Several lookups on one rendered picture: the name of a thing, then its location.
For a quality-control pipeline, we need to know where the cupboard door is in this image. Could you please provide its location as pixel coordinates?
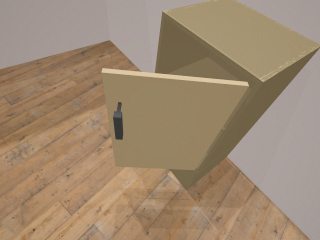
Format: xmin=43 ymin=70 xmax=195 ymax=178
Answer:
xmin=101 ymin=68 xmax=249 ymax=170

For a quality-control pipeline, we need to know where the handle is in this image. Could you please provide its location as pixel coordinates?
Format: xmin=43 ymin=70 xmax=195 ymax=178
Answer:
xmin=113 ymin=102 xmax=124 ymax=140

